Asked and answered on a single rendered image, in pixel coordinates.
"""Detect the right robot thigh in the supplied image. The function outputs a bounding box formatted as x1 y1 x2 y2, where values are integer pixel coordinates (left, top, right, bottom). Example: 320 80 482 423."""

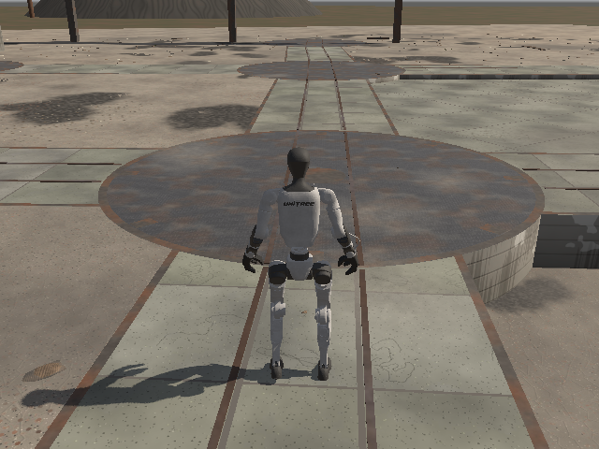
313 260 332 325

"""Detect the robot left shin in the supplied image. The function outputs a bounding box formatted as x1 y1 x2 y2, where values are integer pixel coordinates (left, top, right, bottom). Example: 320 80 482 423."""
270 302 283 367

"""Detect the robot left forearm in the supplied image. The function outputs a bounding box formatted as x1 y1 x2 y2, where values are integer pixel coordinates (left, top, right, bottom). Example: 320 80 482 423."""
245 225 263 258

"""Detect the robot right hand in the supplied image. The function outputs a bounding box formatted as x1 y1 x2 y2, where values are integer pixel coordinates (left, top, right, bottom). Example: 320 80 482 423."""
338 254 359 275

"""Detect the robot right forearm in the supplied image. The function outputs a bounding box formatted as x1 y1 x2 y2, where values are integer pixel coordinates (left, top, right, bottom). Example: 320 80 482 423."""
337 224 356 258

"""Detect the robot left hand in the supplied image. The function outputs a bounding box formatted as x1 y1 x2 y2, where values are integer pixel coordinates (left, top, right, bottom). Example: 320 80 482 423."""
242 248 264 273

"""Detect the right robot upper arm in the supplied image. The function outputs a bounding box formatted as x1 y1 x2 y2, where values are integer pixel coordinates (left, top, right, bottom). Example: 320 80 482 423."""
318 188 346 239

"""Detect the left robot upper arm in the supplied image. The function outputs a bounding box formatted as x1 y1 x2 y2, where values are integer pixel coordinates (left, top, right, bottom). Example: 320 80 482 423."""
254 188 280 239

